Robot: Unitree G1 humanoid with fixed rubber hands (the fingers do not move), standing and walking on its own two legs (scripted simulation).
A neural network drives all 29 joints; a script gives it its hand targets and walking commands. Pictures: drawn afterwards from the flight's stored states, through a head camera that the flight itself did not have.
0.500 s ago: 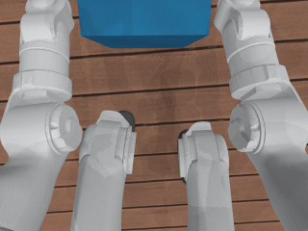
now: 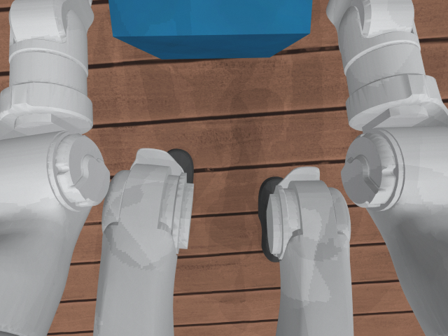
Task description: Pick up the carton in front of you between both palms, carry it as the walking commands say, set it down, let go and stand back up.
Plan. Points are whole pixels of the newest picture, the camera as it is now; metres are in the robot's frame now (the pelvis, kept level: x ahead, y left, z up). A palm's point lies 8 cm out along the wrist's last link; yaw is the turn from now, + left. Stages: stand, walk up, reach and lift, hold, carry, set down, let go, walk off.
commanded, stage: set down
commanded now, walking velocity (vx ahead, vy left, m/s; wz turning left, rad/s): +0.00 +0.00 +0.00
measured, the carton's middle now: out of the picture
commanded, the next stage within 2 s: let go in 1.68 s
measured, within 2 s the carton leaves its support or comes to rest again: neither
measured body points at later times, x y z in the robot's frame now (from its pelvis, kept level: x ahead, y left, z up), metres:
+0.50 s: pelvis +0.01 +0.01 -0.01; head +0.40 +0.03 +0.20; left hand +0.54 +0.27 -0.22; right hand +0.60 -0.10 -0.22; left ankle +0.13 +0.13 -0.34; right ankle +0.09 -0.11 -0.34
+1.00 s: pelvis +0.00 +0.01 +0.05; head +0.36 +0.05 +0.32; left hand +0.57 +0.28 -0.06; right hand +0.62 -0.09 -0.06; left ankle +0.13 +0.13 -0.34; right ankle +0.09 -0.10 -0.34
